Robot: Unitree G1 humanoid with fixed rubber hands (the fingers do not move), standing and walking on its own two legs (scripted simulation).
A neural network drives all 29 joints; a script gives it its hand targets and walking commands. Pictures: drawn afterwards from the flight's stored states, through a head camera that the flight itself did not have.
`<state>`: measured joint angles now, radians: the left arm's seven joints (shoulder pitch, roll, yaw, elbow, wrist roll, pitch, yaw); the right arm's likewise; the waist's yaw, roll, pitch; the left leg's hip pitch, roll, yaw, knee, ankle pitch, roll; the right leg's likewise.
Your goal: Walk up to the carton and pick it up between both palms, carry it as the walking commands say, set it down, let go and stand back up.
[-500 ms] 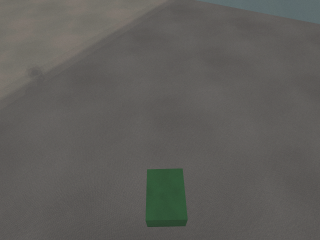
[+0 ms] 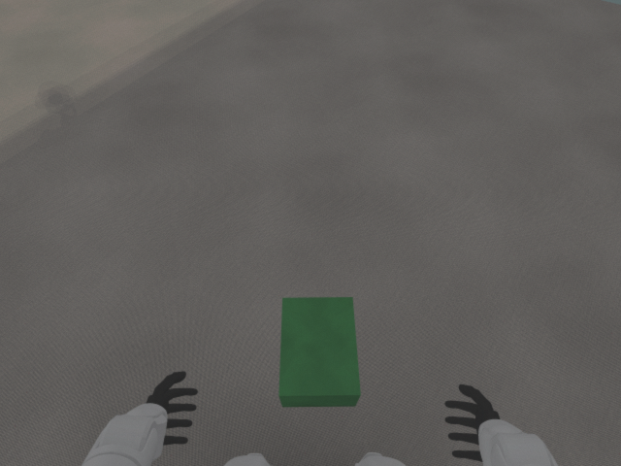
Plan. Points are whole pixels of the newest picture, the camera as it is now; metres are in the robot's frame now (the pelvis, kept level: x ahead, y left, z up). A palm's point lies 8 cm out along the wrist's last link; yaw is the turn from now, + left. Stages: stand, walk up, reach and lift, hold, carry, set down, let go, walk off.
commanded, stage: reach and lift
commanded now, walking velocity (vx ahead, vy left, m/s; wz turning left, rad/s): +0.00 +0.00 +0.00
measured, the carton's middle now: (318, 351) +0.46 +0.00 -0.68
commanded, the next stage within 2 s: none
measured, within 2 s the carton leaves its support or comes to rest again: neither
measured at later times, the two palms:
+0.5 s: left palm (175, 418) +0.19 +0.21 -0.14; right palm (472, 439) +0.18 -0.22 -0.15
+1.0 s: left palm (206, 330) +0.33 +0.20 -0.17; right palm (442, 340) +0.33 -0.21 -0.18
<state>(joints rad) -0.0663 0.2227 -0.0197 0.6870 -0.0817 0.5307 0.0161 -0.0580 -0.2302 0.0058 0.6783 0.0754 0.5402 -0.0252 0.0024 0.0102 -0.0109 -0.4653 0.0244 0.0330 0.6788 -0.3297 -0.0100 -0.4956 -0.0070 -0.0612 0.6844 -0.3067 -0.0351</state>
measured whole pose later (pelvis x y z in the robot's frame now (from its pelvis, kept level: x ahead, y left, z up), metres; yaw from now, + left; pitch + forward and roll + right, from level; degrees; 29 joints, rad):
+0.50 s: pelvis -0.03 +0.01 -0.05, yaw -1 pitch +16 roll +0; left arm -0.02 0.12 0.05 0.41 -0.01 0.45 0.01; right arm -0.03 -0.22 -0.07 0.46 0.02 0.43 0.07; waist 0.00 0.01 -0.02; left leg -0.85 0.00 0.02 0.99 -0.42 0.01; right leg -0.88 0.00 0.00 0.98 -0.38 -0.01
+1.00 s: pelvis -0.06 +0.01 -0.08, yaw +0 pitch +28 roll +1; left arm -0.69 0.18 0.22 0.72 -0.02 0.32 0.03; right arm -0.71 -0.23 -0.20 0.76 0.01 0.32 0.00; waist 0.00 0.00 0.02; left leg -1.21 -0.01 0.01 1.10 -0.37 -0.01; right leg -1.25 0.00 0.01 1.10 -0.34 -0.01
